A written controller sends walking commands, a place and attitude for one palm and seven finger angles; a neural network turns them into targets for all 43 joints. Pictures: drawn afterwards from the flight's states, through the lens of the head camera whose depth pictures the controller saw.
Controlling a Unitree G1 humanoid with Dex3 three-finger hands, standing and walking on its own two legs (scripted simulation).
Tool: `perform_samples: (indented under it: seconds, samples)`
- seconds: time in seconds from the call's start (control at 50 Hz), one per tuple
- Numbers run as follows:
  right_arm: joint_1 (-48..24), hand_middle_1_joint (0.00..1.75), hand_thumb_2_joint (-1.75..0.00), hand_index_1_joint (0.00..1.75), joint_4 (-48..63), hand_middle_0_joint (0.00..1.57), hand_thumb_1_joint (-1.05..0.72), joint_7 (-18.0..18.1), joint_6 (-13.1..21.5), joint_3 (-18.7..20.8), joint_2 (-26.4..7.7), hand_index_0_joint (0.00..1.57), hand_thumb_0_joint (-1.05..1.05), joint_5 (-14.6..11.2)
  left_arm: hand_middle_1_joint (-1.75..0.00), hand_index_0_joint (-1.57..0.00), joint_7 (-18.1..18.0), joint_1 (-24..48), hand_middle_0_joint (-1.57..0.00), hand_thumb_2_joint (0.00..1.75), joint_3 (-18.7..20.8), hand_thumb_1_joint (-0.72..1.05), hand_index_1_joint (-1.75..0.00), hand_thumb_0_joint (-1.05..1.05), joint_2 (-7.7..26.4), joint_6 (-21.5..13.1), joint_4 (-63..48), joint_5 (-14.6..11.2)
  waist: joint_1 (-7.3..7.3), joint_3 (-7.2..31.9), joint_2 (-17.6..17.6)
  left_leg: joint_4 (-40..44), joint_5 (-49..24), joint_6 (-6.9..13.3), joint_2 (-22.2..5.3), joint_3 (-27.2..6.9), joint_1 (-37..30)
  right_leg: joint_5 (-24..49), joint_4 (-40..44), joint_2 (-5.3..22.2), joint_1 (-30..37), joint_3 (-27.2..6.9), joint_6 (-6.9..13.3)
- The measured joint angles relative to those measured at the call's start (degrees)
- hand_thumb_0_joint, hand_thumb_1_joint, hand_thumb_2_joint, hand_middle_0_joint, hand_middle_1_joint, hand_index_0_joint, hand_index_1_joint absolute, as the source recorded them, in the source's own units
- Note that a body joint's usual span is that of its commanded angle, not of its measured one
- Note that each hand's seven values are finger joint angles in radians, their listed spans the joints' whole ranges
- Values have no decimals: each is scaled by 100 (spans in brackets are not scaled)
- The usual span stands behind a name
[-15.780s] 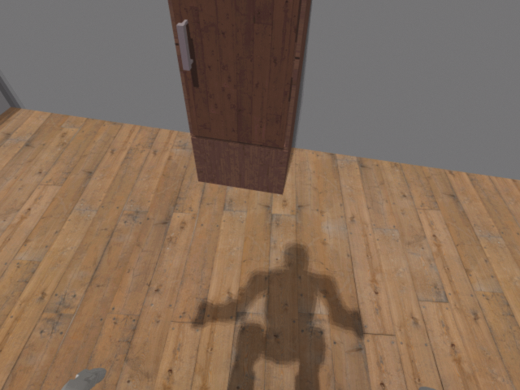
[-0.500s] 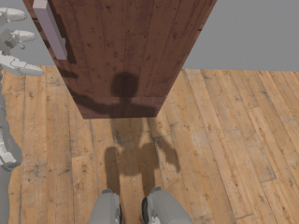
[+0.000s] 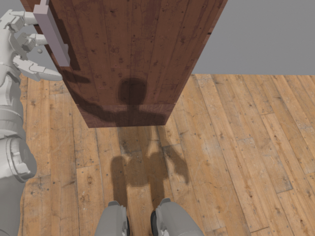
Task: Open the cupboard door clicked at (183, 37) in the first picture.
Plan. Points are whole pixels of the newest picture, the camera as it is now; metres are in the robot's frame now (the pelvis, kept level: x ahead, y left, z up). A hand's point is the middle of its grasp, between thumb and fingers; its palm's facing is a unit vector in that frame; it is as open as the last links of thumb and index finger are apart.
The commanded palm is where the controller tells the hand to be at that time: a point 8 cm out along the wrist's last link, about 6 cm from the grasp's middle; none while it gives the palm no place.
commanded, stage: slide the fingers in behind the handle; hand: left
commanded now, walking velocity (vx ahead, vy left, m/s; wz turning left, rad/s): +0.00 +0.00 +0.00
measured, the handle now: (55, 33) +0.59 +0.19 +0.07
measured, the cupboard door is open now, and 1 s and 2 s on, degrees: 0 0 0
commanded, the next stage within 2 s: close the thumb around the handle in 1.06 s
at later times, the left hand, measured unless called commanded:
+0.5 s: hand (60, 52) +0.54 +0.18 +0.07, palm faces -0.01 -1.00 +0.00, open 13.9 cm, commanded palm +0.52 +0.21 +0.07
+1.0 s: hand (65, 53) +0.53 +0.17 +0.07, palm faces +0.00 -1.00 -0.03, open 14.0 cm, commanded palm +0.51 +0.21 +0.07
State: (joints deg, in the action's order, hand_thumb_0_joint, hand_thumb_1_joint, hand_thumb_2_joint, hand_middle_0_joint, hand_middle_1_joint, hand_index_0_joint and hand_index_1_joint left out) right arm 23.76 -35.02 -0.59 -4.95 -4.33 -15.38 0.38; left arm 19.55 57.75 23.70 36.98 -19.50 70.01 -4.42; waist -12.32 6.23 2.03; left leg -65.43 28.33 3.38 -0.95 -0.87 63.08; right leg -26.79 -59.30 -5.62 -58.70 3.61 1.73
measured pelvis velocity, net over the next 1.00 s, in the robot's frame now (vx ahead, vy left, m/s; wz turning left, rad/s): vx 0.00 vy -0.01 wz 0.01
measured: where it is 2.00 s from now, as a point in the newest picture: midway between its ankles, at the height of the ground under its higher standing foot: outside the picture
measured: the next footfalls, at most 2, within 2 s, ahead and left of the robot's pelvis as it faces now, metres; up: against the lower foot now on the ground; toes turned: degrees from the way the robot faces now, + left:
none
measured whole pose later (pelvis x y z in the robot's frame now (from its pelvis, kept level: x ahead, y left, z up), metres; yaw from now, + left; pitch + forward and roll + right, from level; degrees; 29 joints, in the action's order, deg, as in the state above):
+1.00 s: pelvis +0.00 -0.01 +0.00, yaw +1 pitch +25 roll -4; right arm 23.4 -35.3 -1.8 -4.4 -3.2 -15.3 1.0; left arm 11.7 57.0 20.8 29.8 -22.7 70.4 -3.2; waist -11.8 6.5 2.3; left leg -64.9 28.2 2.5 -0.7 -0.7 61.6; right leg -27.5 -60.4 -5.3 -58.0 3.4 2.6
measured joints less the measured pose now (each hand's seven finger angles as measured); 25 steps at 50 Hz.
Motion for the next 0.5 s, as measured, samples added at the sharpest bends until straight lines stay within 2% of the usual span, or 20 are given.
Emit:
perform_samples:
  seconds: [0.08,0.18,0.36,0.5]
  samples:
    - [0,30,-90,30,21,20,-91,-14,8,19,0,21,0,15,-120,-30,-81,-36,-30,30,-83,-50,-120,-1,-145,35,22,5,18,17,12,37,-2,7,15,10,-49,-6,25,14,44,-11,-7]
    - [-19,30,-90,30,43,20,-91,-44,25,52,8,21,0,41,-120,-30,-233,-148,-30,30,-30,-50,-120,-1,-305,-128,-94,7,22,33,-7,43,13,8,12,38,-83,-20,11,13,62,-39,-8]
    - [-49,30,-90,30,1,20,-91,-77,12,87,17,21,0,56,-120,-30,-459,-68,-30,30,-273,-50,-120,-1,-511,-172,-52,72,44,13,5,19,14,-4,48,7,-77,-53,-35,46,62,-5,1]
    - [-62,30,-90,30,-32,20,-91,-90,43,86,28,21,0,91,-120,-30,-652,38,-30,30,-229,-50,-121,-1,-629,-229,12,117,-1,27,7,-6,16,-20,47,10,-27,-69,-90,47,-3,-5,20]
